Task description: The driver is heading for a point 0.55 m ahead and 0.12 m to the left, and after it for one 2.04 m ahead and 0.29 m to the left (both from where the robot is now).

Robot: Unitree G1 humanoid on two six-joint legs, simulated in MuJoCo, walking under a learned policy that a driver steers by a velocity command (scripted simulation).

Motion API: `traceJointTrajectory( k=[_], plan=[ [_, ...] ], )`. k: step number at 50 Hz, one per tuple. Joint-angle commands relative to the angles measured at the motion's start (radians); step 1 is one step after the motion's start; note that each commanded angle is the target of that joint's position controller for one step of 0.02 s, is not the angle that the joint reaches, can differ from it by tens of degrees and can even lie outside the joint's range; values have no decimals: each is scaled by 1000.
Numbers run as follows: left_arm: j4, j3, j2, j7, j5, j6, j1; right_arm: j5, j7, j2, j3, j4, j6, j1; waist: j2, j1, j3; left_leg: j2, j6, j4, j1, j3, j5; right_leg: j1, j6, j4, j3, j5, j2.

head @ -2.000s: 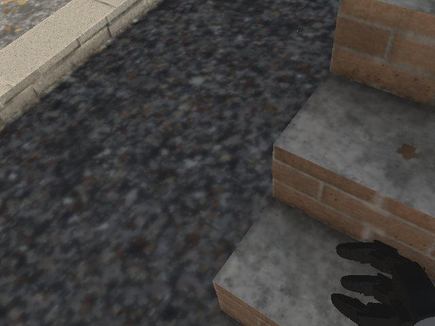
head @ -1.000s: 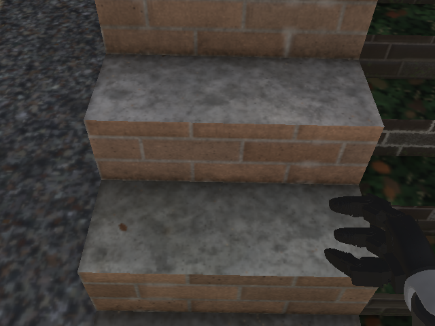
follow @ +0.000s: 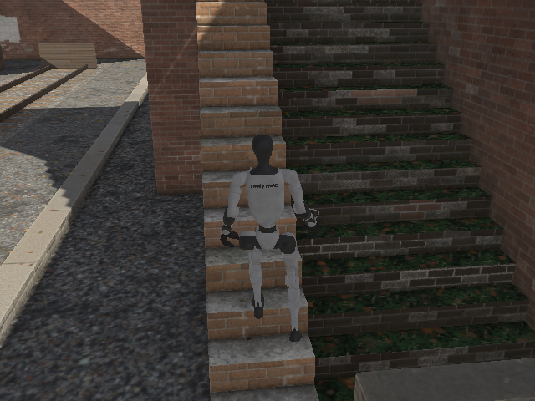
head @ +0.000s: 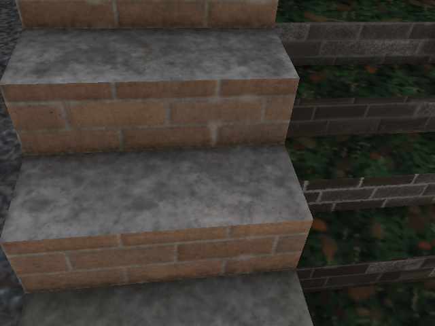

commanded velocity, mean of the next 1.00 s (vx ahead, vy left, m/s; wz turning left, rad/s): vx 0.24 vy -0.01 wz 0.65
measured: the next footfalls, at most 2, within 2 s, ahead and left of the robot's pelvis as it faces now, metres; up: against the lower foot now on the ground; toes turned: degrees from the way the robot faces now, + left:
right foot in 0.22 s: -0.03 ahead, -0.08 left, +0.00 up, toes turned +18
right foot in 0.68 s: +0.17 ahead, -0.02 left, +0.00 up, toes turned +41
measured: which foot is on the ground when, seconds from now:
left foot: down 0.00-0.68, up 0.70-1.00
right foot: up 0.00-0.20, down 0.22-0.38, up 0.40-0.66, down 0.68-1.00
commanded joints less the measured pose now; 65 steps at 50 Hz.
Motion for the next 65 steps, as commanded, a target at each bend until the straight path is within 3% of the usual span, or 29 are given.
traceJointTrajectory(
  k=[1,2,4,7,11,14,16,17,19,20,21,25,27,30,32,33,35,36,39,43,48,51,53,54,55,56,58,60,65],
  plan=[
    [-135,3,12,-32,40,-26,40,5,-14,-177,-49,-77,-5,-74,181,72,-64,218,13,-1060,340,-1128,85,-485,58,644,167,197,115],
    [-133,5,63,-40,36,-21,-31,15,-20,-147,-2,-215,-49,-423,302,93,-102,71,134,-731,65,-488,423,-310,26,728,45,-6,161],
    [-39,11,60,-26,53,-23,115,-1,-4,2,60,-184,-111,-489,188,184,-126,25,107,-540,-42,-228,594,-245,-6,799,-50,166,187],
    [-38,-1,26,-11,39,-22,57,-13,12,-32,40,-55,-148,-170,99,86,-89,50,60,-600,11,-347,542,-288,-18,687,-81,229,227],
    [-164,-15,21,34,13,-4,-98,-56,8,-51,25,-88,-135,-150,126,-7,31,115,114,-729,117,-553,681,-416,-30,319,86,-200,204],
    [-181,-20,25,30,13,-30,-4,-77,18,-41,25,-160,-117,-157,3,3,-2,69,55,-574,355,-581,900,-455,-91,-15,202,-347,153],
    [-163,-19,17,25,6,-52,29,-50,8,-43,4,-156,-95,-150,-83,30,-39,-48,-50,-444,372,-431,884,-205,-117,-411,162,81,136],
    [-141,-6,64,22,13,-71,5,-70,9,-76,-6,-178,-81,-145,-228,-33,-58,-112,-79,-286,199,-262,632,43,-147,-394,217,613,62],
    [-213,26,126,50,7,-39,-231,-43,20,-127,-29,-107,-70,62,-17,-220,-148,-102,-43,-603,342,-115,501,113,-135,-122,93,1229,81],
    [-229,40,166,53,1,-19,-280,-23,29,-124,-34,-55,-74,188,198,-302,-197,-26,23,-980,627,-152,726,-32,-105,227,-15,770,188],
    [-266,24,102,47,-14,0,-364,8,15,-107,-26,-48,-50,114,390,-279,-159,-28,95,-858,730,-342,968,-326,-49,401,-29,8,307],
    [-315,-11,35,6,46,6,-235,-20,-20,-93,9,-160,-48,-107,65,-22,-17,35,89,-883,379,-676,1075,-493,9,692,179,-57,305],
    [-332,-23,16,22,44,36,-180,-35,-19,-68,27,-185,-65,-138,80,13,-14,-14,43,-871,327,-608,1143,-459,18,613,164,-134,300],
    [-340,-33,11,53,-14,66,-71,-83,-34,-100,33,-210,-61,-139,119,43,-24,-29,-142,-1012,337,-593,1191,-290,24,-49,75,-433,298],
    [-274,-23,-12,68,-56,73,-133,-66,-39,-101,17,-141,-56,32,-40,-53,-72,-11,-143,-1016,282,-638,897,12,-28,-346,-46,-223,299],
    [-248,-14,-28,80,-68,88,-77,-55,-28,-107,15,-124,-55,12,-24,-12,-95,-28,-139,-956,247,-648,615,145,-69,-485,7,-54,257],
    [-284,17,-17,93,-8,95,-114,34,14,-77,24,-138,-78,-113,-136,95,-123,-142,-215,-383,19,-332,347,315,-323,-550,344,117,29],
    [-333,37,19,100,26,74,-199,24,7,-119,13,-140,-73,-43,-134,36,-172,-58,-268,-135,68,-275,390,83,-453,-557,602,82,-173],
    [-291,-4,-99,100,-18,16,-247,-20,21,-64,37,-99,-59,-7,111,7,-71,6,-285,21,88,-356,724,-152,-322,-422,542,-236,-64],
    [-158,7,-75,97,-54,-3,-153,-34,68,-3,47,-34,-64,73,125,-38,-7,60,-246,-44,140,-167,904,-251,-318,-290,439,-237,56],
    [-121,55,9,124,-21,0,-167,1,87,-15,62,-82,-100,-15,-86,-19,18,87,-159,-655,341,-59,798,-355,-235,-128,318,-202,167],
    [-140,72,-8,156,-15,41,-179,37,58,-6,59,-17,-108,79,-128,-24,-33,103,-117,-1151,670,-37,1136,-445,-185,4,340,-36,180],
    [-128,67,-99,143,-18,63,-122,33,40,-11,62,52,-119,133,120,-15,-14,230,-117,-1379,834,-85,1454,-563,-120,458,170,-240,337],
    [-164,70,-150,121,-68,51,-116,1,49,-109,56,54,-151,104,252,12,-67,366,-153,-996,933,-133,2166,-819,-51,1040,38,-480,389],
    [-199,71,-141,122,-85,17,-68,-35,70,-215,18,54,-175,176,258,35,-166,524,-142,-988,905,-145,2363,-831,7,1324,-50,-455,314],
    [-200,70,-128,133,-64,12,-63,-45,71,-211,12,50,-183,135,174,78,-159,550,-118,-1012,874,-150,2071,-901,26,1455,-40,-372,277],
    [-248,63,-50,108,-43,55,-172,-45,25,-241,2,-36,-186,-57,286,106,-13,611,64,-1221,701,-260,1184,-973,42,1571,39,-290,201],
    [-243,78,21,42,-27,87,-238,-31,5,-142,23,-27,-209,-36,216,68,67,505,-24,-1267,630,-230,629,-965,-15,1514,97,-23,179],
    [-185,64,-51,-13,-65,78,-279,-27,21,-121,23,76,-231,168,144,-9,74,471,-89,-1299,753,-111,477,-983,-69,1271,27,99,210]
  ],
)
Keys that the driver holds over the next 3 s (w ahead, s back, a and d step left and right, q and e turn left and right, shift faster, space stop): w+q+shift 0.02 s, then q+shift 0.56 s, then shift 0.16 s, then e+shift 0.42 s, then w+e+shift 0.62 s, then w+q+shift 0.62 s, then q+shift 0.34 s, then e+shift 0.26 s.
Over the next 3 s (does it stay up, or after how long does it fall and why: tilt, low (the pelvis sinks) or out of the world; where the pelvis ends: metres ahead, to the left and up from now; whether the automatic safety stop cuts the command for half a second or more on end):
stays up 0.45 0.04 0.39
